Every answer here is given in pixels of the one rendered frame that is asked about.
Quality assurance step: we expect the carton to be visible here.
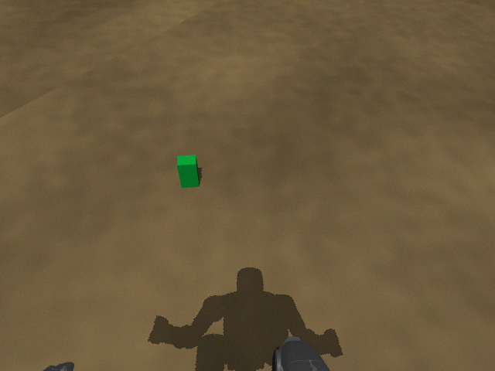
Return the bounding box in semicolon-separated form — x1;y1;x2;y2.
177;155;200;188

